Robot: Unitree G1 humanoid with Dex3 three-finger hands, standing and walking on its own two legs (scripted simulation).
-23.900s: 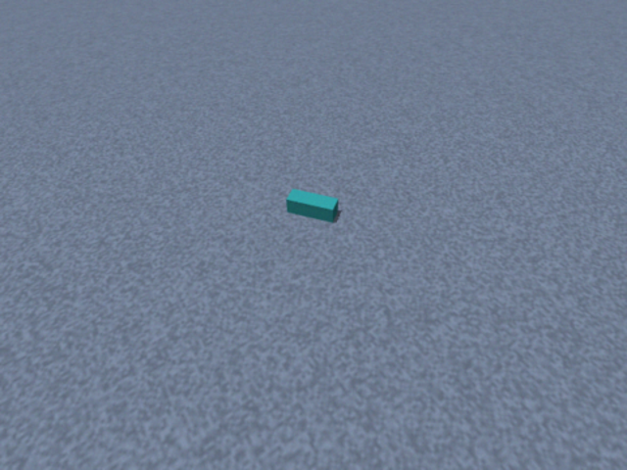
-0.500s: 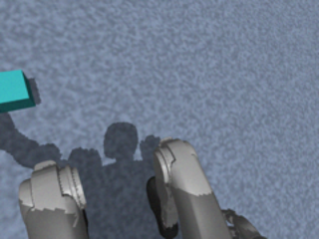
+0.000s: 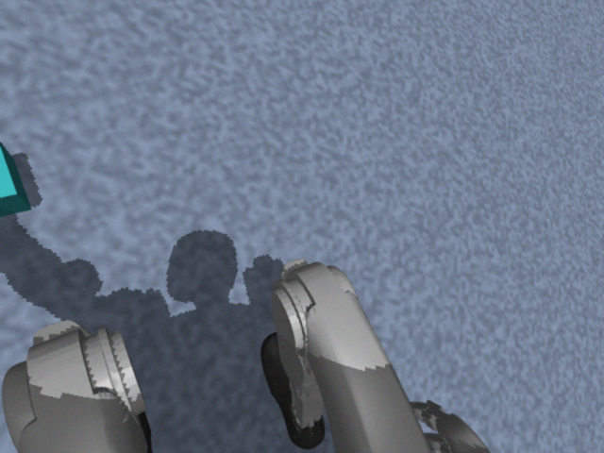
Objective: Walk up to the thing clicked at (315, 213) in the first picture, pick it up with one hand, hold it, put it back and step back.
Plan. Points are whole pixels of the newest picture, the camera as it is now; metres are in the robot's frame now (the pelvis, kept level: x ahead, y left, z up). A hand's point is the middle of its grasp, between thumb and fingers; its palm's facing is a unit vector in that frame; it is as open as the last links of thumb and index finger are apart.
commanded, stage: approach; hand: left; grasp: from above
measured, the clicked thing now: out of the picture +0.49 +0.38 -0.28
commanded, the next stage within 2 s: close in in 1.02 s
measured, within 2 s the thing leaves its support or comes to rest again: neither
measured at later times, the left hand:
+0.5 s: hand out of the picture +0.48 +0.38 -0.17, palm faces -0.43 -0.13 -0.89, open 14.2 cm
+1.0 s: hand out of the picture +0.47 +0.37 -0.19, palm faces -0.48 -0.15 -0.87, open 13.8 cm
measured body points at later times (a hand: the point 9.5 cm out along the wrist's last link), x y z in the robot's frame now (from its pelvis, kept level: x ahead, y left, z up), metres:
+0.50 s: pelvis +0.00 +0.00 +0.00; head +0.26 +0.13 +0.34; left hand +0.50 +0.38 -0.12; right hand +0.06 -0.27 -0.07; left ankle +0.08 +0.14 -0.29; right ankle +0.10 -0.13 -0.29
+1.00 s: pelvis +0.00 +0.00 +0.00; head +0.26 +0.13 +0.33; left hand +0.49 +0.37 -0.14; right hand +0.06 -0.26 -0.07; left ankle +0.08 +0.14 -0.29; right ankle +0.10 -0.13 -0.29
